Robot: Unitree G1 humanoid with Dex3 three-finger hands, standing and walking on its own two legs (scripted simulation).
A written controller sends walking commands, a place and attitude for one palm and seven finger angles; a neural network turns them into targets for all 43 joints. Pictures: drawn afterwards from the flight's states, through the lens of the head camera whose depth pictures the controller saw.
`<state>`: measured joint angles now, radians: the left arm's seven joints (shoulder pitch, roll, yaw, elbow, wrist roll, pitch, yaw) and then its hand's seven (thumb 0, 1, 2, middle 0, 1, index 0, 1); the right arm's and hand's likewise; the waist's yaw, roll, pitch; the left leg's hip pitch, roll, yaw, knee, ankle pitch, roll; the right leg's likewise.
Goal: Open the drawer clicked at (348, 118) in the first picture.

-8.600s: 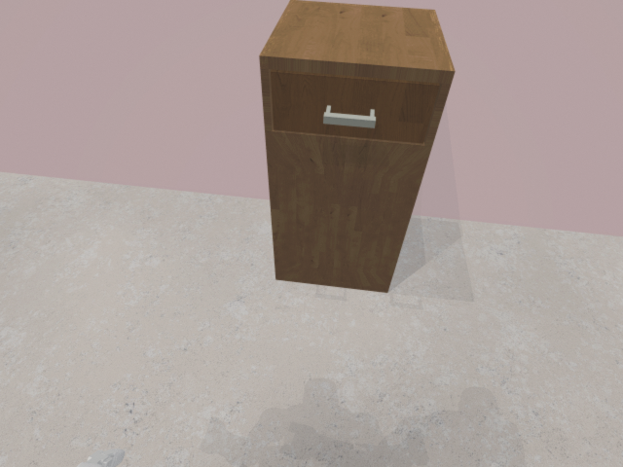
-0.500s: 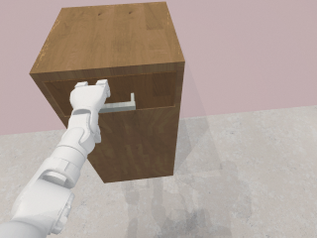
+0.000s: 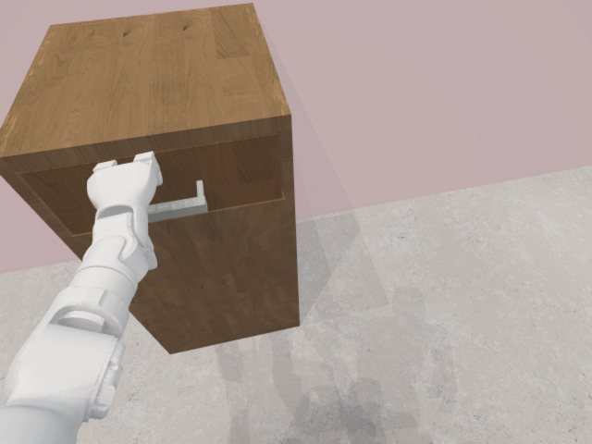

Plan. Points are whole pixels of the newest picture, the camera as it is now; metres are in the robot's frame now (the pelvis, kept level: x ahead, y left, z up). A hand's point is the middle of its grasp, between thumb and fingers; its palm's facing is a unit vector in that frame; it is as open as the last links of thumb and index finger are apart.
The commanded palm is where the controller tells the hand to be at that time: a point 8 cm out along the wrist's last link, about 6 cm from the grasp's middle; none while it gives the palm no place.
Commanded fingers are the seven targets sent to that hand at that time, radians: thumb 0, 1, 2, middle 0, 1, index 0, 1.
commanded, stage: move the hooked fingers above the handle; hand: left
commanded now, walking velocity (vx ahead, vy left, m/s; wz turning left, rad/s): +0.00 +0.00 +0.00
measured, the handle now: (168, 201) +0.51 +0.21 +0.01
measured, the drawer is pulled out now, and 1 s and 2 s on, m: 0.00 0.00 0.00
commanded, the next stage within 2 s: none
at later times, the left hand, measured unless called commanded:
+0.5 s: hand (148, 203) +0.46 +0.21 +0.07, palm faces -0.07 -0.03 -1.00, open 13.7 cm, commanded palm +0.43 +0.21 +0.12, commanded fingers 0.00 -0.50 0.30 -0.30 -1.20 -0.30 -1.20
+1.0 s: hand (160, 211) +0.45 +0.20 +0.05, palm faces -0.12 -0.08 -0.99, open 13.7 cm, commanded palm +0.43 +0.21 +0.12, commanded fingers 0.00 -0.50 0.30 -0.30 -1.20 -0.30 -1.20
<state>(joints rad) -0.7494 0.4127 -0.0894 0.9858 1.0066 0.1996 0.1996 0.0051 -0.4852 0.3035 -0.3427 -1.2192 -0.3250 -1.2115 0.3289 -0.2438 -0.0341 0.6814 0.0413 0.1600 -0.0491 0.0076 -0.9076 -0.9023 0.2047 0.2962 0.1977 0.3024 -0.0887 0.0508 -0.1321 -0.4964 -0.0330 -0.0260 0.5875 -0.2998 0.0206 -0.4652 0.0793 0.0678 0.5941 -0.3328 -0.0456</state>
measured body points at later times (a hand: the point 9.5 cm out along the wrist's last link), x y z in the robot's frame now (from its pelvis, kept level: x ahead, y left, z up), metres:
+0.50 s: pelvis +0.01 +0.01 +0.00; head +0.05 -0.01 +0.45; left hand +0.46 +0.21 +0.12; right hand +0.09 -0.25 -0.14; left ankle -0.01 +0.11 -0.73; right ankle -0.04 -0.09 -0.73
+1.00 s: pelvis +0.00 +0.02 +0.00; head +0.04 +0.00 +0.45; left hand +0.45 +0.20 +0.11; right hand +0.07 -0.25 -0.14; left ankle -0.01 +0.11 -0.73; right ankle -0.04 -0.09 -0.73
